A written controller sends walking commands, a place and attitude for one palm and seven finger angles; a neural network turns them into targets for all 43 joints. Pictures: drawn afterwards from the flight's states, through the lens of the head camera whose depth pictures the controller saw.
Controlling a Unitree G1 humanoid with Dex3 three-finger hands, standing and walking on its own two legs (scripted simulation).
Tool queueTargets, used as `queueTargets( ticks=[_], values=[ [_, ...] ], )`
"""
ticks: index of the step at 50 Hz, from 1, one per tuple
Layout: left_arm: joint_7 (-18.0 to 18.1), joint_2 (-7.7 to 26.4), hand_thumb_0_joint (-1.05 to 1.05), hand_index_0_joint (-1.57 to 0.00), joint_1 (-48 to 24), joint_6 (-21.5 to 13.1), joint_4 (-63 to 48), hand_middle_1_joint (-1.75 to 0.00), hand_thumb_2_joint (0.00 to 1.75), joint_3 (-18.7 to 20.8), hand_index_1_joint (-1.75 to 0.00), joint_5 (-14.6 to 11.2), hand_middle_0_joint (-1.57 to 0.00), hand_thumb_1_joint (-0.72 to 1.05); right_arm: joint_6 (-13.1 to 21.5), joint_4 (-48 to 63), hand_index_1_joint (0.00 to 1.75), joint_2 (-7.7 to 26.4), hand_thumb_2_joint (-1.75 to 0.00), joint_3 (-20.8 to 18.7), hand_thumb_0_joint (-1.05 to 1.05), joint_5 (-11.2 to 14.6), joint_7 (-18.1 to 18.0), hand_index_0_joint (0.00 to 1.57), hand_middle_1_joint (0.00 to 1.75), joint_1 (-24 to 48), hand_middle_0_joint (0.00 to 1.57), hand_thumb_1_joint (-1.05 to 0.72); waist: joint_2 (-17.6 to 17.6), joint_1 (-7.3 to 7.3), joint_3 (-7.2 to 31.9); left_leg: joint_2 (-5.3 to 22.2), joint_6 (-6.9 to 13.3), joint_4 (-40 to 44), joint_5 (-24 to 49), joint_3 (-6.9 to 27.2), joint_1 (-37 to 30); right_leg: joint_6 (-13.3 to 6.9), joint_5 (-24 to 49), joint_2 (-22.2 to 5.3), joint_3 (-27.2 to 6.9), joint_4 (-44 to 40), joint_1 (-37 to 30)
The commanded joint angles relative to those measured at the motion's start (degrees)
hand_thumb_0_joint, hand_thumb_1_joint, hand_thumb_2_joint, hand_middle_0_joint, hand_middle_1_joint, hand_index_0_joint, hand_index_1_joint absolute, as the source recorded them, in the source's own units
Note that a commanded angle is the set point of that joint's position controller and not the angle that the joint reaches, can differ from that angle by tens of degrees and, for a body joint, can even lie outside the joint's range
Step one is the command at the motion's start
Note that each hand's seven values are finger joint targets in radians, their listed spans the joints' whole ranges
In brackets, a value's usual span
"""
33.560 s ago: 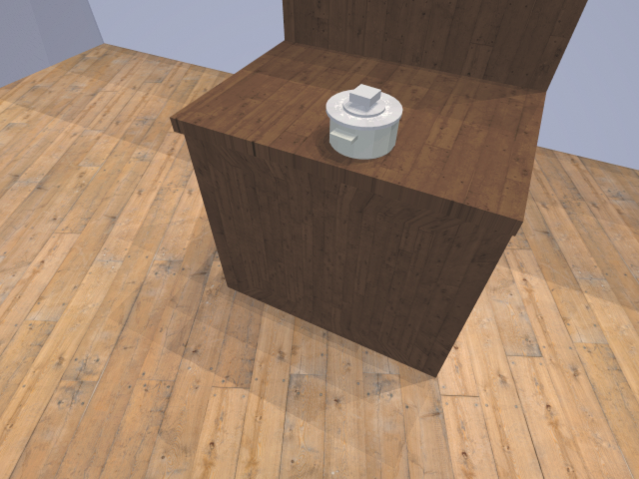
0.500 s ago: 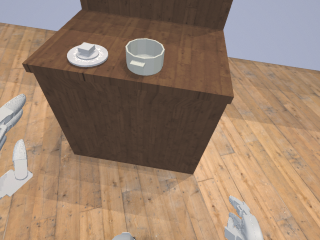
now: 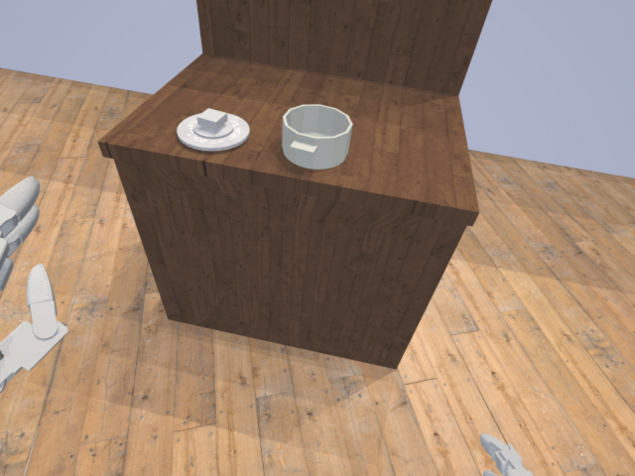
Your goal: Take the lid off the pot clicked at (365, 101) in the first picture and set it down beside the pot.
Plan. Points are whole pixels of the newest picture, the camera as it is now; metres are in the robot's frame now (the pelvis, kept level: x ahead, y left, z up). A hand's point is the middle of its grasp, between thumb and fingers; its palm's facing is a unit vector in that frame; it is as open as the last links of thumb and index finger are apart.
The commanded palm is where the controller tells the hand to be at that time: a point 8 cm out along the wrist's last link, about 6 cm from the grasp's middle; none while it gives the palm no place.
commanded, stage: stop stepping back and stand still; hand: left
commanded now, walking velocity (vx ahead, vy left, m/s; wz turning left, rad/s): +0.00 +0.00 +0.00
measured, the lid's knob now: (212, 118) +0.83 +0.29 +0.03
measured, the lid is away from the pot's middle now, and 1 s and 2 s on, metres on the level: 0.24 0.24 0.24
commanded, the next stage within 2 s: let the arm hang, fingers relaxed in 0.68 s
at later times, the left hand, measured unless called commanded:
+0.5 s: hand out of the picture +0.03 +0.17 -0.18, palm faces +0.09 -0.98 -0.17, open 6.8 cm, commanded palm none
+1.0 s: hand out of the picture +0.02 +0.15 -0.17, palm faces +0.08 -0.98 -0.18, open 7.2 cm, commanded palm none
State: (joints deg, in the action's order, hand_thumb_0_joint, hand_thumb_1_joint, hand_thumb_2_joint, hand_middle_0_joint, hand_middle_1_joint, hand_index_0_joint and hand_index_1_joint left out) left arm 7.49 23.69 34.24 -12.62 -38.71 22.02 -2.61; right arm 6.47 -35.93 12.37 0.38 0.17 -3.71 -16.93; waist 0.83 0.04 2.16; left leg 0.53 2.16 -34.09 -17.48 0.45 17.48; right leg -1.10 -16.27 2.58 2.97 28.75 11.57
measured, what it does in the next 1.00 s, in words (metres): stands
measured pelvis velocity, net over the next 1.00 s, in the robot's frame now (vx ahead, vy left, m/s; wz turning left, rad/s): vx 0.02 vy -0.02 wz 0.04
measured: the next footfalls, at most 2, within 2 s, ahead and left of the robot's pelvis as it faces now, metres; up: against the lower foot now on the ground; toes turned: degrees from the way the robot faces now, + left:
none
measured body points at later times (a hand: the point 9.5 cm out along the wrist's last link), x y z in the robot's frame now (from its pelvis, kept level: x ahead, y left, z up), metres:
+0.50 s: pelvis +0.01 -0.01 +0.00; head +0.05 +0.02 +0.45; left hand +0.02 +0.22 -0.16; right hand +0.04 -0.25 -0.13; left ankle +0.03 +0.09 -0.73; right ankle -0.01 -0.12 -0.73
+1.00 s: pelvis +0.02 -0.02 +0.01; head +0.03 -0.02 +0.46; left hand +0.02 +0.20 -0.15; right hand +0.01 -0.23 -0.15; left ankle +0.03 +0.09 -0.73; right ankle -0.01 -0.12 -0.73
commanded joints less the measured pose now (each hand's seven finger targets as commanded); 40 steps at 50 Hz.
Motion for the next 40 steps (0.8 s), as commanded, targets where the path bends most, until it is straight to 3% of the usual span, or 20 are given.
queueTargets(
  ticks=[1, 2, 3, 5, 6, 7, 8, 10, 11, 12, 13, 15, 16, 18, 19, 21, 22, 28, 40],
  values=[
    [0.80, 6.85, 0.00, -0.20, -7.53, -3.32, -4.84, -0.30, 0.90, 4.98, -0.30, -0.52, -0.20, 0.90, 4.15, 10.20, 0.30, 6.57, -0.90, -2.21, 0.00, 1.06, -1.09, 0.20, 0.30, 9.32, 0.20, -0.90, -8.06, -0.97, -2.84, 8.94, 2.33, 18.53, -8.24, 13.83, -2.82, 0.66, -3.67, -2.23, -2.95, -0.34, 4.18],
    [0.40, 7.42, 0.00, -0.20, -7.46, -3.19, -5.40, -0.30, 0.90, 5.72, -0.30, -0.16, -0.20, 0.90, 4.39, 10.57, 0.30, 6.23, -0.90, -1.85, 0.00, 0.67, -1.08, 0.20, 0.30, 10.24, 0.20, -0.90, -10.39, -0.80, -3.83, 10.21, 2.83, 22.41, -11.22, 17.36, -0.86, 1.19, -2.26, -1.62, -2.78, 2.99, 3.39],
    [0.30, 7.59, 0.00, -0.20, -7.71, -3.37, -6.58, -0.30, 0.90, 5.70, -0.30, 0.25, -0.20, 0.90, 4.54, 10.67, 0.30, 5.69, -0.90, -1.75, 0.00, 0.37, -1.07, 0.20, 0.30, 10.28, 0.20, -0.90, -8.76, -0.60, -4.21, 11.40, 3.56, 22.82, -9.13, 18.38, 0.69, 1.28, -0.83, -2.03, -2.94, 4.08, 1.91],
    [0.24, 7.09, 0.00, -0.20, -5.71, -3.33, -7.55, -0.30, 0.90, 5.30, -0.30, 0.38, -0.20, 0.90, 4.79, 10.42, 0.30, 5.79, -0.90, -1.79, 0.00, 0.03, -0.55, 0.20, 0.30, 10.06, 0.20, -0.90, -7.08, -0.18, -2.55, 10.30, 3.36, 20.25, -1.18, 14.72, 0.64, 1.19, 1.82, -2.73, -3.25, 1.18, -1.44],
    [-6.23, -4.39, 0.00, -0.20, -11.21, 6.79, 44.28, -0.30, 0.90, -13.86, -0.30, 6.50, -0.20, 0.90, 5.82, -7.08, 0.30, 16.66, -0.90, -6.89, 0.00, -0.37, 3.83, 0.20, 0.30, 8.92, 0.20, -0.90, -4.32, -2.64, -3.78, 7.28, 3.39, 7.63, 23.67, 13.88, 2.72, -0.17, 9.66, -4.99, -1.99, 9.59, 7.81],
    [-6.78, -6.72, 0.00, -0.20, -9.05, 11.08, 46.77, -0.30, 0.90, -14.11, -0.30, 5.33, -0.20, 0.90, 1.78, -6.34, 0.30, 11.17, -0.90, -6.37, 0.00, 0.26, 3.84, 0.20, 0.30, 5.41, 0.20, -0.90, -1.57, -1.30, 1.96, 7.14, 1.62, 5.97, 41.28, 8.95, -4.70, 0.55, 3.77, -5.37, -2.14, 8.75, 7.76],
    [-6.65, -8.53, 0.00, -0.20, -8.92, 12.10, 48.25, -0.30, 0.90, -15.49, -0.30, 4.77, -0.20, 0.90, -0.09, -5.66, 0.30, 9.71, -0.90, -5.54, 0.00, -0.10, 3.55, 0.20, 0.30, 4.38, 0.20, -0.90, 0.59, -0.75, 5.91, 9.29, 2.89, 4.82, 41.90, 10.62, -7.10, 0.36, -1.36, -4.55, -1.62, 9.75, 7.83],
    [-6.73, -7.18, 0.00, -0.20, -12.31, 12.20, 53.74, -0.30, 0.90, -16.09, -0.30, 4.76, -0.20, 0.90, -1.77, -5.51, 0.30, 9.60, -0.90, -4.90, 0.00, -0.87, 3.34, 0.20, 0.30, 3.80, 0.20, -0.90, 2.46, -0.71, 6.76, 10.66, 6.03, 6.24, 36.36, 15.22, -6.07, 0.14, -5.03, -3.47, -3.04, 11.43, 6.31],
    [-6.69, -6.49, 0.00, -0.20, -13.89, 12.31, 57.27, -0.30, 0.90, -16.27, -0.30, 4.72, -0.20, 0.90, -2.29, -5.89, 0.30, 9.73, -0.90, -4.93, 0.00, -1.17, 3.25, 0.20, 0.30, 4.19, 0.20, -0.90, 3.51, -0.16, 6.31, 10.07, 6.11, 6.13, 34.38, 15.00, -4.73, -0.02, -2.56, -3.53, -3.64, 10.40, 4.28],
    [-6.58, -5.60, 0.00, -0.20, -15.08, 12.36, 61.11, -0.30, 0.90, -16.53, -0.30, 4.63, -0.20, 0.90, -2.66, -6.38, 0.30, 9.29, -0.90, -4.70, 0.00, -1.25, 3.18, 0.20, 0.30, 5.28, 0.20, -0.90, 4.10, 0.55, 5.97, 8.29, 4.92, 5.72, 32.24, 13.26, -2.13, -0.23, 4.44, -4.31, -4.51, 7.10, 0.42],
    [-6.48, -4.52, 0.00, -0.20, -15.64, 12.40, 65.14, -0.30, 0.90, -16.71, -0.30, 4.54, -0.20, 0.90, -3.03, -6.93, 0.30, 8.06, -0.90, -4.59, 0.00, -1.13, 3.09, 0.20, 0.30, 6.59, 0.20, -0.90, 6.31, 1.21, 5.32, 4.85, 2.79, 3.49, 27.80, 9.17, 0.42, -0.83, 12.81, -6.43, -6.37, 2.85, -3.71],
    [-6.10, -2.64, 0.00, -0.20, -18.66, 12.59, 72.35, -0.30, 0.90, -17.46, -0.30, 4.02, -0.20, 0.90, -4.36, -8.50, 0.30, 5.58, -0.90, -4.25, 0.00, -0.95, 2.88, 0.20, 0.30, 6.45, 0.20, -0.90, 12.27, -0.05, 1.75, -0.91, -0.31, -0.94, 14.16, 2.22, 1.87, -4.27, 21.29, -13.15, -13.06, -4.49, -4.66],
    [-5.95, -2.46, 0.00, -0.20, -20.90, 12.53, 75.34, -0.30, 0.90, -18.05, -0.30, 3.71, -0.20, 0.90, -4.96, -9.92, 0.30, 5.03, -0.90, -4.22, 0.00, -0.91, 2.77, 0.20, 0.30, 5.53, 0.20, -0.90, 9.36, -1.01, 0.38, -1.08, -0.72, -1.17, 9.93, 1.54, 0.10, -5.70, 21.14, -14.79, -14.71, -6.32, -2.78],
    [-5.94, -2.54, 0.00, -0.20, -22.90, 12.36, 80.45, -0.30, 0.90, -18.76, -0.30, 3.32, -0.20, 0.90, -5.57, -12.60, 0.30, 3.75, -0.90, -3.83, 0.00, -0.93, 2.60, 0.20, 0.30, 3.83, 0.20, -0.90, -0.28, -2.04, -1.70, 0.41, -0.64, 1.63, 12.02, 2.32, -3.80, -5.77, 17.32, -13.05, -13.12, -6.42, 0.70],
    [-6.03, -3.21, 0.00, -0.20, -22.69, 12.40, 83.04, -0.30, 0.90, -19.05, -0.30, 3.06, -0.20, 0.90, -5.67, -13.84, 0.30, 3.63, -0.90, -3.58, 0.00, -1.01, 2.45, 0.20, 0.30, 3.24, 0.20, -0.90, -4.18, -1.99, -2.24, 1.64, -0.30, 4.24, 14.12, 4.01, -4.99, -4.75, 13.72, -10.70, -10.68, -5.45, 1.55],
    [-6.10, -6.30, 0.00, -0.20, -19.10, 12.64, 87.39, -0.30, 0.90, -18.28, -0.30, 3.10, -0.20, 0.90, -5.55, -15.48, 0.30, 3.53, -0.90, -3.69, 0.00, -1.45, 1.88, 0.20, 0.30, 2.51, 0.20, -0.90, -11.69, -0.41, -0.98, 4.12, 1.40, 8.57, 15.39, 7.94, -3.98, -2.71, 9.27, -6.91, -6.35, -3.57, -1.41],
    [-6.10, -5.95, 0.00, -0.20, -18.07, 12.76, 89.07, -0.30, 0.90, -18.62, -0.30, 2.99, -0.20, 0.90, -5.70, -16.00, 0.30, 3.76, -0.90, -3.64, 0.00, -1.26, 1.72, 0.20, 0.30, 2.36, 0.20, -0.90, -12.08, 0.14, -0.42, 4.95, 1.96, 9.56, 15.46, 9.06, -3.87, -2.14, 8.45, -6.16, -5.45, -3.74, -2.72],
    [-5.98, -7.66, 0.00, -0.20, -17.15, 12.58, 96.23, -0.30, 0.90, -20.44, -0.30, 2.76, -0.20, 0.90, -6.28, -20.35, 0.30, 2.54, -0.90, -3.50, 0.00, -0.67, 1.37, 0.20, 0.30, -2.19, 0.20, -0.90, -2.89, -0.53, -1.26, 4.50, 1.79, 10.65, 10.43, 8.45, -4.08, -2.09, 6.90, -6.75, -5.23, -7.79, -3.98],
    [-5.04, -10.26, 0.00, -0.20, -15.30, 12.37, 101.50, -0.30, 0.90, -20.90, -0.30, 2.73, -0.20, 0.90, -6.54, -25.25, 0.30, -0.05, -0.90, -3.10, 0.00, -0.74, 1.26, 0.20, 0.30, -4.86, 0.20, -0.90, 0.77, -0.65, -6.58, 3.72, 1.23, 11.65, 8.49, 6.99, -3.52, -2.24, 3.67, -6.92, -5.91, -9.65, -1.43]
  ],
)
